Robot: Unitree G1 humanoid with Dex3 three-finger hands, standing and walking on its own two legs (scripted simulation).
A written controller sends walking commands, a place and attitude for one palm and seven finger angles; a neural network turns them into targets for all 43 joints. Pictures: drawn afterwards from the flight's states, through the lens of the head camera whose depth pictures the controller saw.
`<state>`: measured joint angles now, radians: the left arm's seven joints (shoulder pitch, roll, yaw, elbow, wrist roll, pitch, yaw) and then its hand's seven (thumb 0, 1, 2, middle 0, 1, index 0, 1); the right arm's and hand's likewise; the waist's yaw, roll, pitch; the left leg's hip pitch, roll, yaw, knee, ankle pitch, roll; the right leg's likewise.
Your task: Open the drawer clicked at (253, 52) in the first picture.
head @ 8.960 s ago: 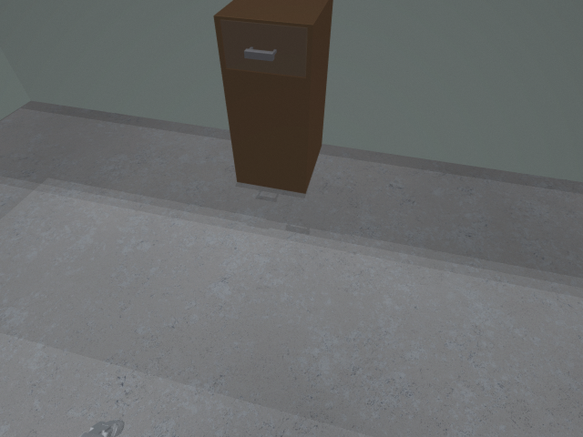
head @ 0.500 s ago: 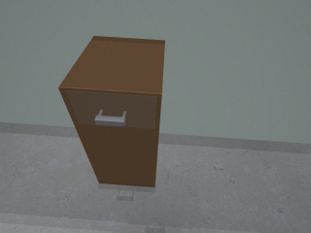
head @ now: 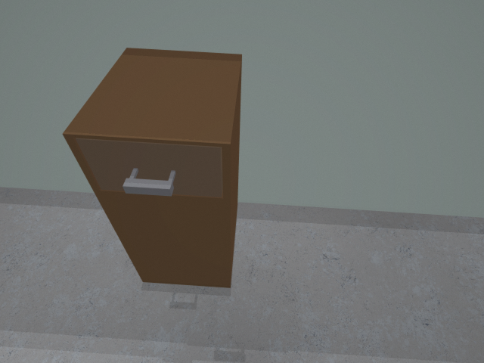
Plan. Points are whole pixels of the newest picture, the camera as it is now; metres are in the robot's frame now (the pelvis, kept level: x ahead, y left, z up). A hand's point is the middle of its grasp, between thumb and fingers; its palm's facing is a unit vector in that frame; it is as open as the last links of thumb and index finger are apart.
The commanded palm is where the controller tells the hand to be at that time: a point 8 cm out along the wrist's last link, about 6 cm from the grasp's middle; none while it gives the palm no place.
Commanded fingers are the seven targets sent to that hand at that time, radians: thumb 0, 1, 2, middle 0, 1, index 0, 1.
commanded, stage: come to a stop and stand still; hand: left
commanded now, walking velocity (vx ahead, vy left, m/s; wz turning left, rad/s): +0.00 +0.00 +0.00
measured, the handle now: (151, 180) +0.52 +0.26 -0.06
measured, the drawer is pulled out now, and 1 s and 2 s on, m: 0.00 0.00 0.00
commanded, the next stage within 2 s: look again from close up in 0.36 s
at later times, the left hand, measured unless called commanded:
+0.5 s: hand out of the picture -0.02 +0.15 -0.17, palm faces +0.05 -0.98 -0.17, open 7.4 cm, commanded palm none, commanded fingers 0.00 0.90 0.90 -0.20 -0.30 -0.20 -0.30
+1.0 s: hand out of the picture -0.01 +0.23 -0.18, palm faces -0.04 -0.98 -0.20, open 7.4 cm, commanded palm none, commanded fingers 0.00 0.90 0.90 -0.20 -0.30 -0.20 -0.30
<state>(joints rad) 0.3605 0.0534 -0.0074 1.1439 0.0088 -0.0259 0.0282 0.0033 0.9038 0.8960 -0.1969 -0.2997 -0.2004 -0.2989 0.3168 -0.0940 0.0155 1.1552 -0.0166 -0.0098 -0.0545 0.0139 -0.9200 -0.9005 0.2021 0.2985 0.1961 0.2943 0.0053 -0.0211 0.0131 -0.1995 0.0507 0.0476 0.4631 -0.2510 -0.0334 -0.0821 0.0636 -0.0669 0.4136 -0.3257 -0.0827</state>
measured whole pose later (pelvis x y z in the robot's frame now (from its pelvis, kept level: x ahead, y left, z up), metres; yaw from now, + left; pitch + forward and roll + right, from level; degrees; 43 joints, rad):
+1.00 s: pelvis -0.02 +0.06 +0.00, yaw -2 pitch +0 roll +0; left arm 0.33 0.16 -0.01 1.05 0.02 0.00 0.04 0.00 0.91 0.90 -0.19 -0.30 -0.20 -0.30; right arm 0.33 -0.15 0.02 1.07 -0.02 -0.01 -0.02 0.01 -0.92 -0.90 0.20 0.30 0.20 0.29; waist -0.01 -0.01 0.01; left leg -0.24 -0.06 0.08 0.47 -0.22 0.09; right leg -0.16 0.00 -0.01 0.49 -0.32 -0.01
